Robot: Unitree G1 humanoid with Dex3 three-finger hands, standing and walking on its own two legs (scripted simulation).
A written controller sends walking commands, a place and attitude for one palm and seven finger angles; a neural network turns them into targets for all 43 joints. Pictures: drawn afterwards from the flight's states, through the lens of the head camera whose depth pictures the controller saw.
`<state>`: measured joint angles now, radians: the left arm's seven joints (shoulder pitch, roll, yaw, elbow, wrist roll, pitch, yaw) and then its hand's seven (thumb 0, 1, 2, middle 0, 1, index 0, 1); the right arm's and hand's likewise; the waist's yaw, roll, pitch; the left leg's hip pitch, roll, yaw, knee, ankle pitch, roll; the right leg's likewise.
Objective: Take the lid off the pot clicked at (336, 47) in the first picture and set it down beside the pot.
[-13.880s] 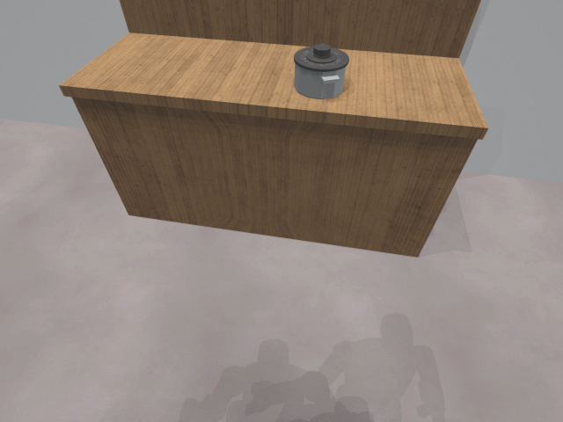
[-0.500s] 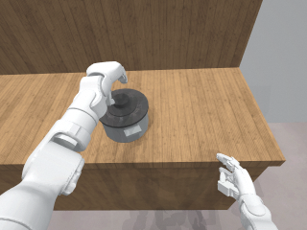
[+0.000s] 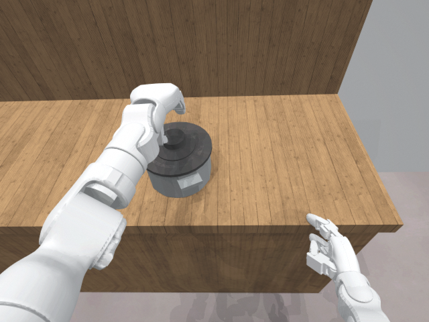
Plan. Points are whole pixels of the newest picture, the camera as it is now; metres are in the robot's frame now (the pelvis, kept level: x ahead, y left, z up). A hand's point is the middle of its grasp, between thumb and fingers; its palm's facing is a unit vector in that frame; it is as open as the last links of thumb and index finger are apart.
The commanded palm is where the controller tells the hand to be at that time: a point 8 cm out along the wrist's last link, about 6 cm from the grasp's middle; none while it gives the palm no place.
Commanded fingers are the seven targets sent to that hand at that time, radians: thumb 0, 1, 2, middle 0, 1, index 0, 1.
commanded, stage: move the open hand above the knob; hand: left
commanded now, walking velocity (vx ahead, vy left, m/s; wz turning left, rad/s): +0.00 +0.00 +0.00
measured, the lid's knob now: (173, 139) +0.51 +0.10 +0.05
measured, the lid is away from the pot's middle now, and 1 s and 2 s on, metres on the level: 0.00 0.00 0.00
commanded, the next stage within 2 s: lower the open fingers around the knob in 0.06 s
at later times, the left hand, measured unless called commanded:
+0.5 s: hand (173, 131) +0.46 +0.08 +0.11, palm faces -0.30 -0.03 -0.95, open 10.4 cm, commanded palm +0.47 +0.09 +0.16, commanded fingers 0.00 -0.32 1.39 -0.81 -0.08 -0.81 -0.08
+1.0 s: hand (168, 142) +0.46 +0.10 +0.09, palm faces -0.32 -0.03 -0.95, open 10.6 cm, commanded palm +0.47 +0.09 +0.13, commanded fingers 0.00 -0.32 1.39 -0.81 -0.08 -0.81 -0.08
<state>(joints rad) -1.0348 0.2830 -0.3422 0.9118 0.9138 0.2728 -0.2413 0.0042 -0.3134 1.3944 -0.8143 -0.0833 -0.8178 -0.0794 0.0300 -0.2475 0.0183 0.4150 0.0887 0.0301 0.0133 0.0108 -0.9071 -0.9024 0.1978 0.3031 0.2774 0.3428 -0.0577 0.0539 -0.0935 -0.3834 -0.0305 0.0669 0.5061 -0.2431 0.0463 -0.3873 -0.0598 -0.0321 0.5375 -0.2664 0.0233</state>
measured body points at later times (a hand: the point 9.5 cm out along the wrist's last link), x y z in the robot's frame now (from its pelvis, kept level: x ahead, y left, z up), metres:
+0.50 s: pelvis +0.00 -0.01 +0.00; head +0.03 -0.03 +0.45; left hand +0.47 +0.08 +0.17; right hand +0.25 -0.24 -0.04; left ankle +0.00 +0.09 -0.73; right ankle +0.00 -0.14 -0.73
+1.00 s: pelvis +0.00 -0.01 -0.01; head +0.03 -0.02 +0.44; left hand +0.47 +0.10 +0.14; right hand +0.25 -0.24 -0.04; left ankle +0.00 +0.09 -0.73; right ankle +0.00 -0.14 -0.73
